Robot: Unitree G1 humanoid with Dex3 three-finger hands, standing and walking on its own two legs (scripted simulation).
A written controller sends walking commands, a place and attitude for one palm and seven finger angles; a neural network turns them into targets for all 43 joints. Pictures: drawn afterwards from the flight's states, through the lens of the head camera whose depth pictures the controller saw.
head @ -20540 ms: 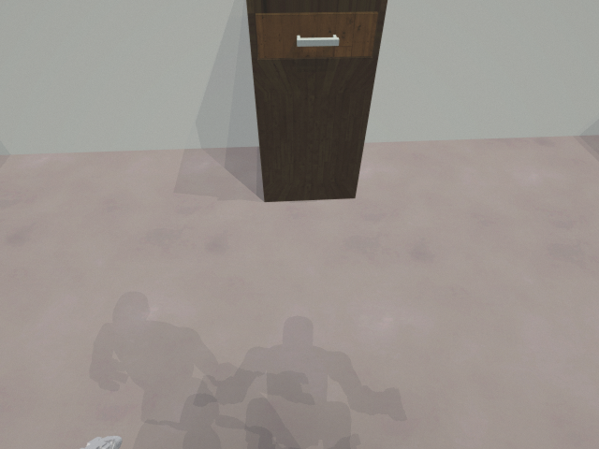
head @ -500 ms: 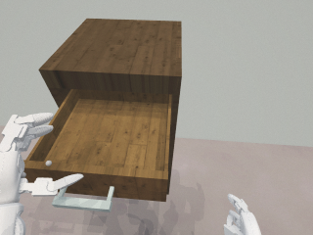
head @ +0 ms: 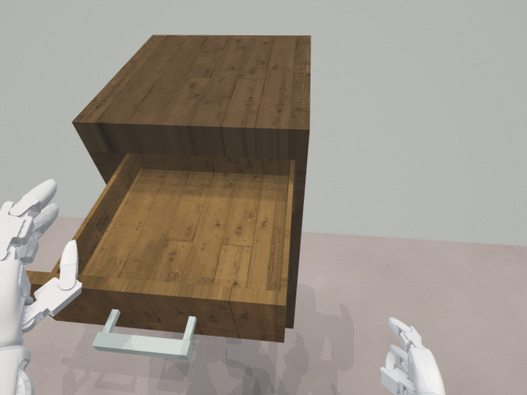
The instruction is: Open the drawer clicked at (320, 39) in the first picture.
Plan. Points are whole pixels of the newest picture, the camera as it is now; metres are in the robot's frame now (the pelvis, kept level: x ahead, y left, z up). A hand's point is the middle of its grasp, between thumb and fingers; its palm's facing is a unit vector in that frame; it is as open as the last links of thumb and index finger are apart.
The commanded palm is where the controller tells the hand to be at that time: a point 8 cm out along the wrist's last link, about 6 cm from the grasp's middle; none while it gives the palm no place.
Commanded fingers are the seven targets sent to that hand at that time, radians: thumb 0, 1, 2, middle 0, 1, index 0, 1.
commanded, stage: draw the hand back to the body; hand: left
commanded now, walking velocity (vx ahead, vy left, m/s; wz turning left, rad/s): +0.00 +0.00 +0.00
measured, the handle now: (147, 332) +0.20 +0.21 +0.00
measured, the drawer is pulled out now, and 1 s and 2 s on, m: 0.30 0.30 0.30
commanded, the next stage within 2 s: step back with the hand held close in 0.12 s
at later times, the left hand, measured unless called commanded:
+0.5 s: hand (82, 284) +0.18 +0.23 +0.16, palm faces +0.28 -0.80 -0.53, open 7.4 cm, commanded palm +0.11 +0.28 +0.19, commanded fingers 0.00 0.90 0.90 -0.20 -0.30 -0.20 -0.30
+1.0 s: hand (36, 353) +0.11 +0.23 +0.17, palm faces +0.38 -0.81 -0.44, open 7.4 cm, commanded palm +0.03 +0.29 +0.19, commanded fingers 0.00 0.90 0.90 -0.20 -0.30 -0.20 -0.30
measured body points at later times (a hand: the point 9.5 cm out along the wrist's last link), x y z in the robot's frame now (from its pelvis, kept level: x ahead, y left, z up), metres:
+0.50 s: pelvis -0.03 +0.00 +0.00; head +0.02 -0.01 +0.44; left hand +0.16 +0.27 +0.19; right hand +0.16 -0.24 -0.09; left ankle -0.05 +0.12 -0.74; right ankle +0.01 -0.12 -0.74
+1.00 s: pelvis -0.09 +0.01 -0.02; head -0.05 +0.02 +0.43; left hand +0.09 +0.27 +0.19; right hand +0.08 -0.23 -0.10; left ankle -0.08 +0.12 -0.74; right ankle +0.01 -0.12 -0.74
